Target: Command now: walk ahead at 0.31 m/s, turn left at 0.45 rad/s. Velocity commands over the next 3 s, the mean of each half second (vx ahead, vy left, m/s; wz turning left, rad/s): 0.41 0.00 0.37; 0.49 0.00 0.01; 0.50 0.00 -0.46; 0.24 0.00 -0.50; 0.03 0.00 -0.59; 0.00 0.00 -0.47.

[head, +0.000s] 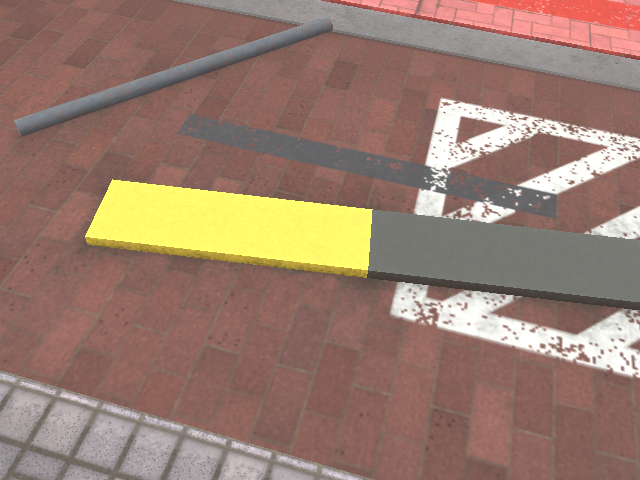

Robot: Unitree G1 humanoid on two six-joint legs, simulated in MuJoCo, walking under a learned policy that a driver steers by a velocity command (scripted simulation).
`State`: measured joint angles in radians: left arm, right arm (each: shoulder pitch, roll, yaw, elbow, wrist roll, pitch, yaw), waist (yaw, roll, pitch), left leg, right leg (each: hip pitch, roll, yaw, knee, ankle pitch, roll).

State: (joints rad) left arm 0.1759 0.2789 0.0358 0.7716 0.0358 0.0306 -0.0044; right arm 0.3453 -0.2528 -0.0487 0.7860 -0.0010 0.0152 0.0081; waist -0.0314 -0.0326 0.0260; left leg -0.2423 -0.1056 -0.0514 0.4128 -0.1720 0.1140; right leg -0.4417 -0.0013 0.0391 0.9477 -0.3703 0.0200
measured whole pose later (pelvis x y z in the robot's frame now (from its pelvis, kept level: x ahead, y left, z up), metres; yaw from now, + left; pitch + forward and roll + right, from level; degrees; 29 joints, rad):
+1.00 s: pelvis +0.41 +0.05 -0.15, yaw +10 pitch +0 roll +1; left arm 0.31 0.23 0.03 0.96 0.04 -0.03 0.01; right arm 0.25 -0.19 -0.04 0.96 -0.02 -0.07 0.00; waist 0.04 -0.04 0.09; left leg -0.23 -0.07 0.11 0.50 -0.27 0.09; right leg -0.51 -0.04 0.08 1.22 -0.37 -0.02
